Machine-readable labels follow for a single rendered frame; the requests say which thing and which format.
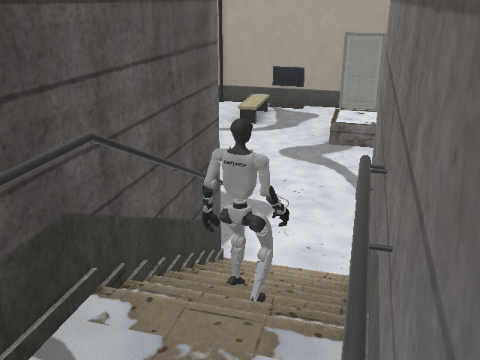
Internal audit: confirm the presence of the left robot upper arm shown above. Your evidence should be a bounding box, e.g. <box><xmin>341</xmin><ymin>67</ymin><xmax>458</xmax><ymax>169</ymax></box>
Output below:
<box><xmin>203</xmin><ymin>148</ymin><xmax>228</xmax><ymax>189</ymax></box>

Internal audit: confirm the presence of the right robot upper arm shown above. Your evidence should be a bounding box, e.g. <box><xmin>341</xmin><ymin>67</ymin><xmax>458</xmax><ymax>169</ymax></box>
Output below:
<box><xmin>253</xmin><ymin>153</ymin><xmax>271</xmax><ymax>197</ymax></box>

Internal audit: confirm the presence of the right robot forearm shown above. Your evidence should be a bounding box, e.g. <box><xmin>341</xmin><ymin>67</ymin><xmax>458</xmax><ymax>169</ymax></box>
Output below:
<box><xmin>266</xmin><ymin>186</ymin><xmax>286</xmax><ymax>215</ymax></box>

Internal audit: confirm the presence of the left robot forearm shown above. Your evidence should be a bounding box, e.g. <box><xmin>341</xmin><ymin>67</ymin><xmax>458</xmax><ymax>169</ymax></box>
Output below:
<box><xmin>202</xmin><ymin>179</ymin><xmax>213</xmax><ymax>213</ymax></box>

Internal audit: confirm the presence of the left robot thigh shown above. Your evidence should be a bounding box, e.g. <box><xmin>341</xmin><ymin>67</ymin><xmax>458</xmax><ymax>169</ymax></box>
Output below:
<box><xmin>219</xmin><ymin>205</ymin><xmax>246</xmax><ymax>248</ymax></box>

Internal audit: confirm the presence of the left robot hand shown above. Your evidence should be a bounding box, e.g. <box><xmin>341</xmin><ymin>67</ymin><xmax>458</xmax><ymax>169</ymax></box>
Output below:
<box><xmin>202</xmin><ymin>210</ymin><xmax>220</xmax><ymax>232</ymax></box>

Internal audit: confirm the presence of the right robot hand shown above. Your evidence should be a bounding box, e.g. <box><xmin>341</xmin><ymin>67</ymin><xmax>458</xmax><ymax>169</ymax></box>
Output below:
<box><xmin>272</xmin><ymin>208</ymin><xmax>290</xmax><ymax>227</ymax></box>

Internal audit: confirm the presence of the robot thigh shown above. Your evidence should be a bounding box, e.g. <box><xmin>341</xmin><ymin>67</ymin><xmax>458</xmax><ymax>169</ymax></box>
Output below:
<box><xmin>219</xmin><ymin>205</ymin><xmax>246</xmax><ymax>248</ymax></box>
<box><xmin>246</xmin><ymin>212</ymin><xmax>273</xmax><ymax>262</ymax></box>

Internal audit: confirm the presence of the right robot thigh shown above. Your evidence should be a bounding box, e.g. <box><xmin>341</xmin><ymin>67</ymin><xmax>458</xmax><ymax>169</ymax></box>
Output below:
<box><xmin>246</xmin><ymin>212</ymin><xmax>273</xmax><ymax>262</ymax></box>

